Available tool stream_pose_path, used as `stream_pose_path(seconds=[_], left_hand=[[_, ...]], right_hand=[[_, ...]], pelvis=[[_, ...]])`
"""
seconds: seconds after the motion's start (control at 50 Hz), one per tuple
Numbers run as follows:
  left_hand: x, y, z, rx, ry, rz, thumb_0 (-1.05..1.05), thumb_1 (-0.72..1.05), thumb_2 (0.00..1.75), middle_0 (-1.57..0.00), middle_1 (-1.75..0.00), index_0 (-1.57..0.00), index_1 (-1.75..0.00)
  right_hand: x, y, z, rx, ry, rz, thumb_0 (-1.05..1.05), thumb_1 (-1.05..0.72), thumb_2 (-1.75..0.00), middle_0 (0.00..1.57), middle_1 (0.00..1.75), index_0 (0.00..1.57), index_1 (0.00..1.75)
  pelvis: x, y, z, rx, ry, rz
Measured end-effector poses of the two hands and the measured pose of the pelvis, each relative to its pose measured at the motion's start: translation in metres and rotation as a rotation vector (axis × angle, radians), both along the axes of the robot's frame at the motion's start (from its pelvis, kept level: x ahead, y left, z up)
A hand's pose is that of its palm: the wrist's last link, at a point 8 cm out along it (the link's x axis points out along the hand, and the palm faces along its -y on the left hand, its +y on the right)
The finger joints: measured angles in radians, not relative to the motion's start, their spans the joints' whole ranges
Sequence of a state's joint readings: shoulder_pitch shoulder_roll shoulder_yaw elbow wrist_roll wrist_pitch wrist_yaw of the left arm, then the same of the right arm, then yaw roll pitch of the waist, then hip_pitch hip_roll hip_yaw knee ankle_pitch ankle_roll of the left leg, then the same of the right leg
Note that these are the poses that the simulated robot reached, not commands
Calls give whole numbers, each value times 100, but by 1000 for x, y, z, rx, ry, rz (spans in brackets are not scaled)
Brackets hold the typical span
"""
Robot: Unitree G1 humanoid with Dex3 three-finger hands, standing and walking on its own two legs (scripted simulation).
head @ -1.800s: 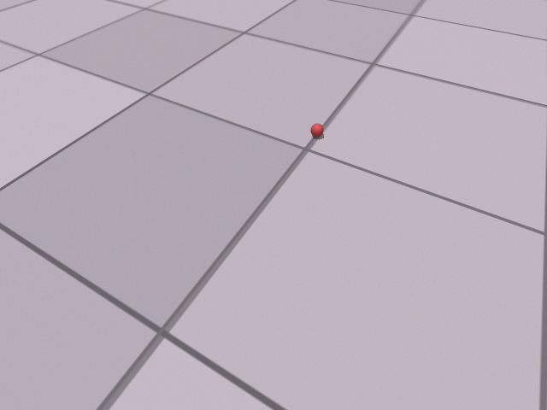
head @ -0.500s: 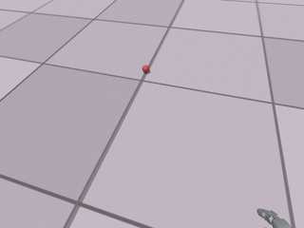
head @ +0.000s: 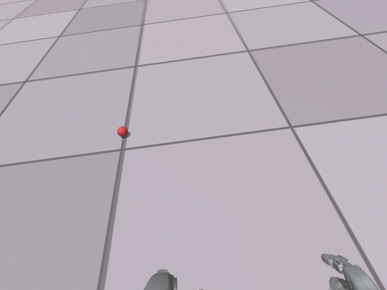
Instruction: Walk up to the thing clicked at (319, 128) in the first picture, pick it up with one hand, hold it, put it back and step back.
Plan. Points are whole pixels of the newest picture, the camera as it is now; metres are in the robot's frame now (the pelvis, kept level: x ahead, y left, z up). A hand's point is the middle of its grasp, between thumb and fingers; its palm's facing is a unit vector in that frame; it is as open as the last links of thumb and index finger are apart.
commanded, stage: walk up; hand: left
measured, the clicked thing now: (122, 131) +1.37 +0.62 -0.72
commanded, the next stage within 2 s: none
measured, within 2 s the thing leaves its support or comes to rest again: neither
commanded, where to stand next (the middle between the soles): +1.00 +0.86 m, yaw -63 degrees
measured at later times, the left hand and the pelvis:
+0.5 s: hand (72, 187) +0.45 +0.40 -0.11, palm faces -0.40 -0.75 -0.54, open 7.4 cm; pelvis +0.23 +0.16 +0.00, yaw -19 degrees
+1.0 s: hand (57, 151) +0.66 +0.56 -0.16, palm faces -0.47 -0.66 -0.59, open 7.4 cm; pelvis +0.45 +0.30 -0.03, yaw -32 degrees
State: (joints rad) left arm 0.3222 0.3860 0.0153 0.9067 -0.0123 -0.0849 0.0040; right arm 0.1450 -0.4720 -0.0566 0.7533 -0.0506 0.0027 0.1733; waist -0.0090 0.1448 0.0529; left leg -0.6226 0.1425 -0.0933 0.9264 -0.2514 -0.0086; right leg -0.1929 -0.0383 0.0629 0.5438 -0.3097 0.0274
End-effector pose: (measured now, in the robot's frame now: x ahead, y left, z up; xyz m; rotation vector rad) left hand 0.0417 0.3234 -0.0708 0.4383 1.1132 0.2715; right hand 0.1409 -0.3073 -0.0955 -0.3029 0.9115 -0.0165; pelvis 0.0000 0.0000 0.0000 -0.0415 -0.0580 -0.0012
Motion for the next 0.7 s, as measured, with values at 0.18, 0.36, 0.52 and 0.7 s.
stream_pose_path(seconds=[0.18, 0.36, 0.52, 0.7], left_hand=[[167, 123, -46, 96, 40, -175, 1, 89, 89, -21, -31, -21, -30], [320, 122, -8, 39, 0, -366, 1, 90, 89, -20, -30, -20, -30], [431, 109, 11, 81, -38, -494, 1, 90, 89, -20, -30, -20, -30], [485, 141, 6, 115, -98, -464, 0, 90, 89, -21, -31, -21, -30]], right_hand=[[-1, 54, -7, -144, 38, -266, 0, -90, -90, 20, 30, 20, 30], [-72, 128, 8, -91, 339, -508, 1, -90, -90, 20, 30, 20, 30], [-41, 158, -18, -31, 360, -606, 1, -90, -90, 20, 30, 20, 30], [116, 166, -32, -27, 169, -545, 1, -90, -90, 20, 30, 20, 30]], pelvis=[[92, 97, -38, 21, 24, -144], [160, 138, 2, 47, 56, -243], [235, 157, -5, 63, 58, -331], [308, 184, -17, -6, 41, -413]])
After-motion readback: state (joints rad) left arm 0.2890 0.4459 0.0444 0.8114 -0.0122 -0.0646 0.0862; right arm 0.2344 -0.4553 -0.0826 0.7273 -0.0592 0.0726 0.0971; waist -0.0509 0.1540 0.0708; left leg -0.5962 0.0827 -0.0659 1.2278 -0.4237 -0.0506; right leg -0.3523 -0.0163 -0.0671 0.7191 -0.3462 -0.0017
